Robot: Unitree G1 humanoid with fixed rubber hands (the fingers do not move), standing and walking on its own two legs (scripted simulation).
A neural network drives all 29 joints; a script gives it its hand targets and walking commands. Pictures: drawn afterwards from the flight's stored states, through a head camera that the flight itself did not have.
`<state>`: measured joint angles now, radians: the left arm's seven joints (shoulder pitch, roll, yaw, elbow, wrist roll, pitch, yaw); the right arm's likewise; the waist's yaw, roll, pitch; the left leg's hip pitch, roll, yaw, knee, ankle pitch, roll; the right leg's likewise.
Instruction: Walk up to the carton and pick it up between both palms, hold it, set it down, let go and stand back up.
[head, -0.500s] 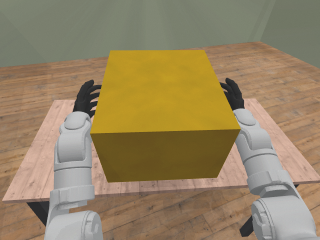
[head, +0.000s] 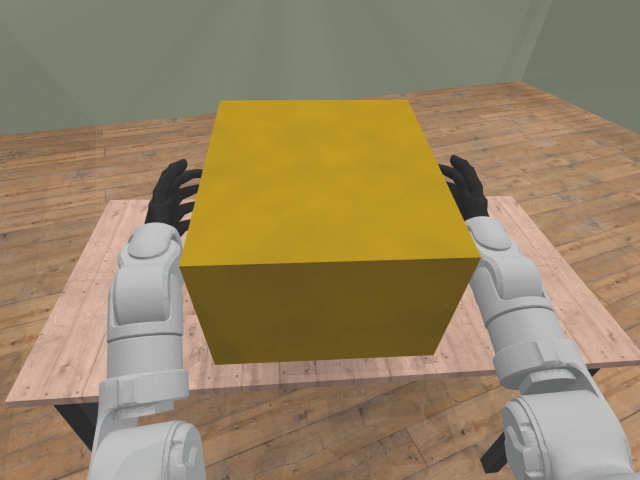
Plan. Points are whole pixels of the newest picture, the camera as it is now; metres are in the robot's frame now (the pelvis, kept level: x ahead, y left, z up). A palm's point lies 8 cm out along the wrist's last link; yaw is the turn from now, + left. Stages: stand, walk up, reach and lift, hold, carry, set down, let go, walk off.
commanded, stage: hold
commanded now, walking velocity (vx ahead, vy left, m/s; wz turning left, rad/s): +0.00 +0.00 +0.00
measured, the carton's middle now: (320, 220) +0.40 +0.00 +0.16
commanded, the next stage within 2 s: none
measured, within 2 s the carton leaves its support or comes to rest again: neither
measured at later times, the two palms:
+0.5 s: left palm (169, 226) +0.35 +0.18 +0.18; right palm (471, 224) +0.36 -0.18 +0.19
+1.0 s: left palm (168, 228) +0.35 +0.19 +0.18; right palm (469, 224) +0.36 -0.18 +0.19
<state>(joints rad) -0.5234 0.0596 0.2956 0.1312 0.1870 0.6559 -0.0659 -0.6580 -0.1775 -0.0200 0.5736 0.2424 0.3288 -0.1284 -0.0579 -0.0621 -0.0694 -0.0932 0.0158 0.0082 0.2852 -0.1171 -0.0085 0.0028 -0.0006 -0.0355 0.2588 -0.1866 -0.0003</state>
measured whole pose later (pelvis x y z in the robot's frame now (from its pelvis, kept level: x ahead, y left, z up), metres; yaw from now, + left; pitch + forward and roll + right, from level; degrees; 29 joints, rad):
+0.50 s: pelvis +0.00 +0.00 +0.00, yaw -1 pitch -4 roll +0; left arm -0.53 0.05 0.30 0.14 0.19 0.65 -0.07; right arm -0.65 -0.18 -0.02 0.56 0.24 0.34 -0.13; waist -0.05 -0.04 -0.06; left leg -0.10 0.02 0.02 0.28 -0.11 -0.01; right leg 0.00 0.00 -0.03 0.25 -0.17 0.00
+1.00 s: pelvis +0.00 +0.00 +0.00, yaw +0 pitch -4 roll +0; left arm -0.52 0.05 0.30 0.12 0.19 0.65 -0.07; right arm -0.65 -0.18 -0.02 0.55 0.24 0.33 -0.13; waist -0.06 -0.05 -0.05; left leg -0.09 0.02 0.01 0.28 -0.11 -0.01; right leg 0.00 0.00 -0.03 0.25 -0.18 0.00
